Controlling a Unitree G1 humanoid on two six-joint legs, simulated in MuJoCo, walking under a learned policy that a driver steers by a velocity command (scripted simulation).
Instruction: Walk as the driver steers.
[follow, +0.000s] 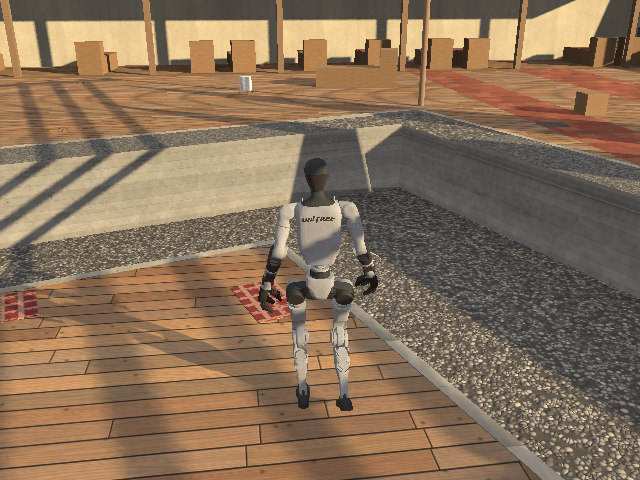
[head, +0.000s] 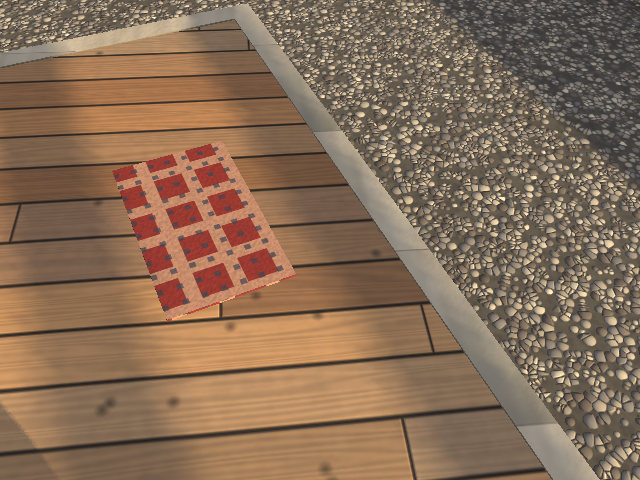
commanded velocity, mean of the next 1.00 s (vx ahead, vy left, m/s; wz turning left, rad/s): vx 0.49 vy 0.00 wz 0.21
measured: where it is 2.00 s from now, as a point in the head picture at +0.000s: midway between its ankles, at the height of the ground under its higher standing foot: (299, 379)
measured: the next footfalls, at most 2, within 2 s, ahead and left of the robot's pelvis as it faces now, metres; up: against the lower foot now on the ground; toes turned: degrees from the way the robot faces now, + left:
right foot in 0.38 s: +0.38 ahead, -0.11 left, +0.00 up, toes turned -4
left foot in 0.96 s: +0.62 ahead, +0.09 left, +0.00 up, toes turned +22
